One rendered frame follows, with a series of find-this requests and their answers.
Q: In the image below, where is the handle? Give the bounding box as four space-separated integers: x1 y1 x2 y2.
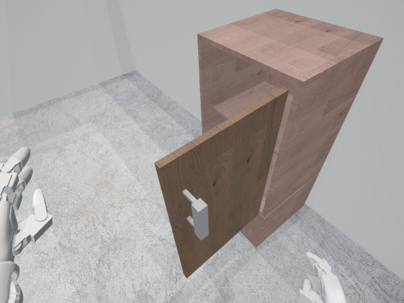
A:
182 189 209 241

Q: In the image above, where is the left robot hand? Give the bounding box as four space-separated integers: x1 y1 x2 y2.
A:
0 146 52 262

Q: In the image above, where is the right robot hand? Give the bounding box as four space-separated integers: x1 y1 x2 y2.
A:
299 252 348 303

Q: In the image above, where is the cupboard door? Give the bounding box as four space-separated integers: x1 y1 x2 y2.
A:
155 87 289 278

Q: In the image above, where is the robot left forearm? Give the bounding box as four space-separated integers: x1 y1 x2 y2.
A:
0 261 23 303

